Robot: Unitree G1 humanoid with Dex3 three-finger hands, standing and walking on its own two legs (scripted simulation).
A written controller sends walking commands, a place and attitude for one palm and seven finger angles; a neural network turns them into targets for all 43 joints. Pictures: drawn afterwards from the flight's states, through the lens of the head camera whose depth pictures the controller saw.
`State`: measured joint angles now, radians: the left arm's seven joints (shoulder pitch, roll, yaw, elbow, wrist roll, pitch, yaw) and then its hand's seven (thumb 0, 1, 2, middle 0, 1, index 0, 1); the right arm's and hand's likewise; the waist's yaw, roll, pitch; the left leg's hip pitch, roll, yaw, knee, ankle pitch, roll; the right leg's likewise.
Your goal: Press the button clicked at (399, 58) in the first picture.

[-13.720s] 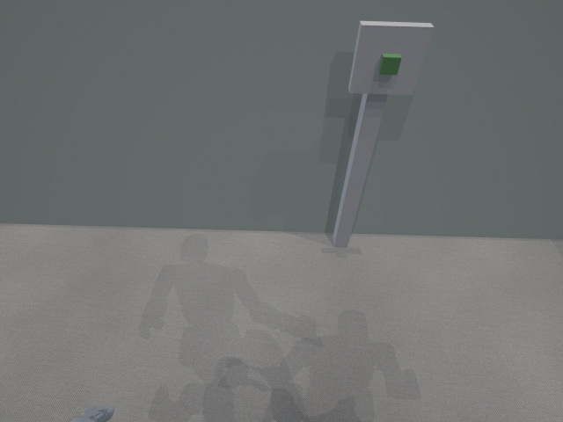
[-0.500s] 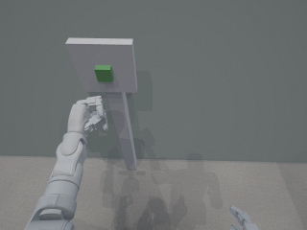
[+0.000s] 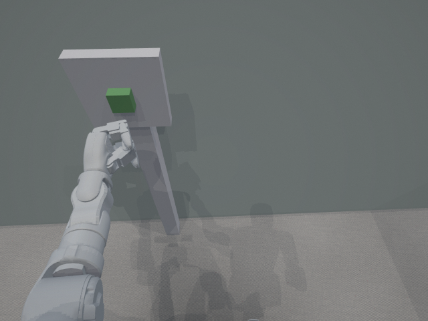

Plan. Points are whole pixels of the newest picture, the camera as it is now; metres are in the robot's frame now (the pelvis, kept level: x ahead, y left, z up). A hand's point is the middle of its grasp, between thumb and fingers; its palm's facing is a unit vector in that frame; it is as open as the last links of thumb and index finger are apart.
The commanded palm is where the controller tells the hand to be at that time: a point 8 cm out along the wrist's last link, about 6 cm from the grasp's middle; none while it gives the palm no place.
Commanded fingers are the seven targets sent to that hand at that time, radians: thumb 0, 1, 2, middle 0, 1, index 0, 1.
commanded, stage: aim a knuckle at the button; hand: left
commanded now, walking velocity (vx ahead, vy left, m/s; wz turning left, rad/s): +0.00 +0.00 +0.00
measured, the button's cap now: (121, 99) +0.53 +0.18 +0.12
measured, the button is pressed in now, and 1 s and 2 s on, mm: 0 0 7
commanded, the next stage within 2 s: press the button with the knuckle in 0.60 s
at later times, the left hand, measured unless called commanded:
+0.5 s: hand (137, 153) +0.42 +0.14 +0.07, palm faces +0.02 -1.00 +0.00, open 3.1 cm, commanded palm +0.39 +0.19 +0.08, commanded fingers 0.00 0.90 0.90 -1.30 -1.50 -1.30 -1.50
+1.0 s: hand (140, 141) +0.44 +0.14 +0.09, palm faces +0.03 -1.00 -0.02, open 3.1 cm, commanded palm +0.41 +0.19 +0.08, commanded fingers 0.00 0.90 0.90 -1.30 -1.50 -1.30 -1.50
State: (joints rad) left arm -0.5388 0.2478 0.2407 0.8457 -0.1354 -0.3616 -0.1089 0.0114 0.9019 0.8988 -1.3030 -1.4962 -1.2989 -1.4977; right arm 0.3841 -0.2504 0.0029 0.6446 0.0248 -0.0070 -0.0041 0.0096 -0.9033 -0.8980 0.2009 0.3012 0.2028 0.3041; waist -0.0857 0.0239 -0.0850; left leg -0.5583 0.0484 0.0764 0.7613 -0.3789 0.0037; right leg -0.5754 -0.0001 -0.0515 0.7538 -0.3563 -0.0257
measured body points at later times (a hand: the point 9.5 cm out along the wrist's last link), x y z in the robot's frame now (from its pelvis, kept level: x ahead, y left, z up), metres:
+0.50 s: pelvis +0.00 +0.01 +0.00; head +0.05 +0.00 +0.44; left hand +0.41 +0.20 +0.08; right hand +0.08 -0.25 -0.12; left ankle +0.00 +0.12 -0.71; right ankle +0.01 -0.10 -0.71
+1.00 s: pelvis -0.01 +0.00 +0.00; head +0.05 +0.00 +0.44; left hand +0.43 +0.19 +0.09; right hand +0.07 -0.25 -0.12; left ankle +0.00 +0.12 -0.71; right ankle +0.01 -0.10 -0.71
